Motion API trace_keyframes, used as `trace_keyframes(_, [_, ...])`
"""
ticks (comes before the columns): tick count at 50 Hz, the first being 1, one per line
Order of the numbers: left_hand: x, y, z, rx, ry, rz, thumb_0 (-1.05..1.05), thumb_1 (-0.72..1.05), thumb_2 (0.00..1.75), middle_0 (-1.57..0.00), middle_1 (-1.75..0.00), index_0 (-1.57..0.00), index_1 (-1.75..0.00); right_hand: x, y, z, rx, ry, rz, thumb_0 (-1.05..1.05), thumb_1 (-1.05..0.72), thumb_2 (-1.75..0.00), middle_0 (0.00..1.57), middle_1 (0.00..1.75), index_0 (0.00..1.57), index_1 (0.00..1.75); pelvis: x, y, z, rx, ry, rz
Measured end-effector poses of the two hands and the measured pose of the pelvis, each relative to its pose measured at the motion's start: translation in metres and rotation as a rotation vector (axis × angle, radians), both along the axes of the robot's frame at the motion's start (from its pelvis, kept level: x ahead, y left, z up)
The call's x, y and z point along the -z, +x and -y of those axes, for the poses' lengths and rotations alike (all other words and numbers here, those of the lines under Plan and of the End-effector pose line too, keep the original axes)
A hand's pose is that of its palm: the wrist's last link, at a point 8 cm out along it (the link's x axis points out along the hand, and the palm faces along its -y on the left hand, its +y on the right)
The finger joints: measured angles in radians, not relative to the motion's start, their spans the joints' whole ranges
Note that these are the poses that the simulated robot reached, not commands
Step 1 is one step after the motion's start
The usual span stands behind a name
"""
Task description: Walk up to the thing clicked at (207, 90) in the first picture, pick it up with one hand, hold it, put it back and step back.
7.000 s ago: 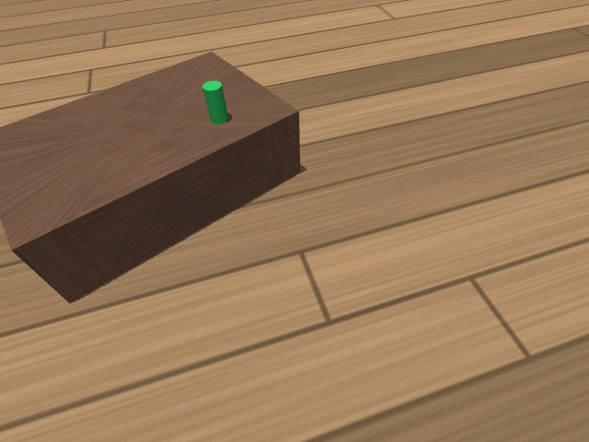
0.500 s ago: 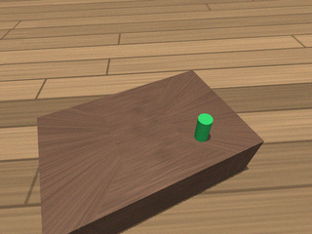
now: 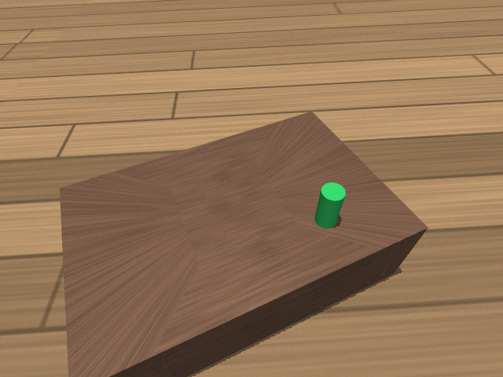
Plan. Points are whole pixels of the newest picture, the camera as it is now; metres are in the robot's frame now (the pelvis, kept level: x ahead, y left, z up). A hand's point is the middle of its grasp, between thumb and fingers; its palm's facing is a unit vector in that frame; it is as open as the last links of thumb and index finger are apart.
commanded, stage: stand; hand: right
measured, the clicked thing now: (329, 206) +0.68 -0.24 -0.35
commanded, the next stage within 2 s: walk up in 0.16 s
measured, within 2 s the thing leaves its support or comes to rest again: neither
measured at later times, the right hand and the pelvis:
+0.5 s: hand out of the picture +0.04 -0.43 -0.15, palm faces -0.11 +0.80 -0.58, open 7.4 cm; pelvis +0.02 -0.10 -0.04, yaw +5 degrees
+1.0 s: hand out of the picture +0.24 -0.50 -0.15, palm faces -0.28 +0.79 -0.54, open 7.4 cm; pelvis +0.10 -0.23 -0.04, yaw +16 degrees
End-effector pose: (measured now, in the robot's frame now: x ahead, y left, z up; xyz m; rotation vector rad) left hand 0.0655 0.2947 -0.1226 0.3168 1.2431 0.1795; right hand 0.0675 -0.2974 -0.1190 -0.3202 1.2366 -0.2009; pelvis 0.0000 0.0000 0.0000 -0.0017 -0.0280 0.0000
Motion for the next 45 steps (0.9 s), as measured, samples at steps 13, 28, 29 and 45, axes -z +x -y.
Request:
trace_keyframes(13, [0.001, 0.012, -0.009, -0.026, 0.004, 0.043, 0.01, 0.90, 0.89, -0.20, -0.30, -0.20, -0.30, -0.007, -0.013, 0.019, 0.001, -0.072, 0.024, 0.00, -0.90, -0.90, 0.21, 0.30, 0.21, 0.31, 0.006, -0.002, 0.015, -0.044, 0.016, -0.013])
trace_keyframes(28, [0.016, 0.025, 0.083, -0.053, 0.026, 0.102, 0.01, 0.91, 0.90, -0.20, -0.30, -0.20, -0.30, -0.008, -0.002, 0.192, -0.069, -0.302, -0.090, 0.01, -0.90, -0.90, 0.20, 0.30, 0.21, 0.31, 0.040, 0.024, 0.123, -0.135, -0.009, 0.004])
trace_keyframes(29, [0.016, 0.021, 0.093, -0.066, 0.011, 0.101, 0.01, 0.91, 0.90, -0.20, -0.30, -0.20, -0.30, -0.009, 0.009, 0.195, -0.079, -0.300, -0.079, 0.01, -0.90, -0.90, 0.20, 0.30, 0.21, 0.30, 0.038, 0.027, 0.128, -0.143, -0.005, 0.006])
trace_keyframes(45, [0.041, 0.004, 0.169, -0.247, -0.043, 0.050, 0.01, 0.91, 0.89, -0.20, -0.30, -0.20, -0.30, -0.028, 0.135, 0.213, -0.292, -0.243, 0.114, 0.00, -0.90, -0.90, 0.21, 0.30, 0.21, 0.31, 0.034, 0.081, 0.197, -0.250, 0.008, 0.012])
